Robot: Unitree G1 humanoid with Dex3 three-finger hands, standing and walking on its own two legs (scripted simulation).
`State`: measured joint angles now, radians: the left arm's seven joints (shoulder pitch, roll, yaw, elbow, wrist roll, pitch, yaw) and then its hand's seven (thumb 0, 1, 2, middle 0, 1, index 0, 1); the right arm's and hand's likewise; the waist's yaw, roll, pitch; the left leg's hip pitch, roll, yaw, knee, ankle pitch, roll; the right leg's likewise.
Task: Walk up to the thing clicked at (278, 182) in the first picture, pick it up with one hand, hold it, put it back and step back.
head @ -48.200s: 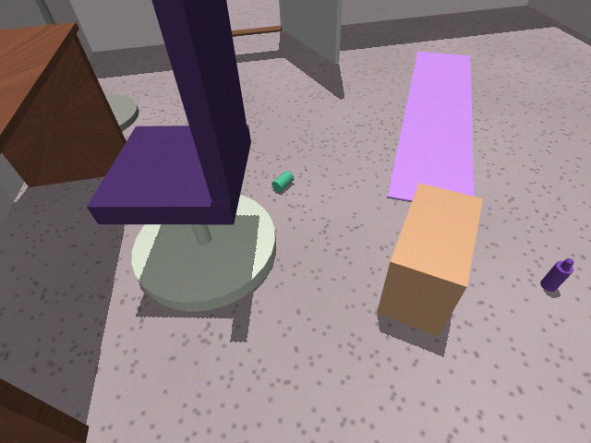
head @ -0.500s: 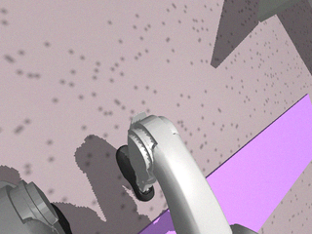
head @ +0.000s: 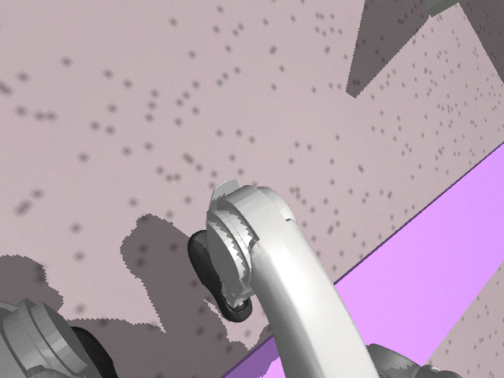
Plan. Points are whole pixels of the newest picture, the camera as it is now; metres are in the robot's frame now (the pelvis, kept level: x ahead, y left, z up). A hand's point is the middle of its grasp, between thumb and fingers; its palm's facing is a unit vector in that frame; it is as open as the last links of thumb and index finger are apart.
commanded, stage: close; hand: left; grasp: from above
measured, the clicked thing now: out of the picture +0.47 +0.32 -0.28
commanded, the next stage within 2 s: settle in 0.56 s
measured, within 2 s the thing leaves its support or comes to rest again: leaves its support in 1.04 s
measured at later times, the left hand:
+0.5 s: hand out of the picture +0.46 +0.30 -0.25, palm faces -0.02 -0.46 -0.89, open 12.9 cm
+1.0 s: hand out of the picture +0.46 +0.31 -0.25, palm faces +0.01 -0.49 -0.87, open 12.7 cm
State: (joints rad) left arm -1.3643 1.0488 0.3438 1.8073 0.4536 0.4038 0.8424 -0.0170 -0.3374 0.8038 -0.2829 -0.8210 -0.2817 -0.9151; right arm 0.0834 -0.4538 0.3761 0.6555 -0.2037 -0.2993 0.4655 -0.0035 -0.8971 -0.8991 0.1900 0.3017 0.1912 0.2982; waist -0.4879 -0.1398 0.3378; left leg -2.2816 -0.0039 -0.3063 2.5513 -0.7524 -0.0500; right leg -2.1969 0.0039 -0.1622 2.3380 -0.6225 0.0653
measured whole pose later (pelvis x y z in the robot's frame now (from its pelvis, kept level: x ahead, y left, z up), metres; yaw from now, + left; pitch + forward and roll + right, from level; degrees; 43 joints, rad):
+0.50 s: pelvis +0.00 +0.00 +0.01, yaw -1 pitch +27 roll -16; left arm -1.34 1.04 0.33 1.82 0.47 0.39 0.87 -0.06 -0.33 0.75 -0.37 -0.70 -0.33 -0.82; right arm 0.13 -0.45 0.37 0.69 -0.21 -0.31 0.46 0.00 -0.89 -0.90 0.19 0.30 0.19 0.30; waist -0.49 -0.14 0.32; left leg -2.27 0.00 -0.32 2.53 -0.76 -0.04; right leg -2.17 0.01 -0.17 2.30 -0.62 0.07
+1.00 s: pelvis +0.00 +0.00 +0.01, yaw +0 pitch +27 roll -15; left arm -1.35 1.01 0.35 1.78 0.46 0.40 0.83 -0.07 -0.36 0.78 -0.47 -0.63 -0.40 -0.80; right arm 0.10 -0.44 0.36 0.68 -0.20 -0.30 0.47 0.00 -0.91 -0.90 0.19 0.30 0.19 0.30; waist -0.46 -0.13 0.31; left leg -2.27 0.00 -0.30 2.53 -0.75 -0.04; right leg -2.18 0.00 -0.17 2.31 -0.62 0.07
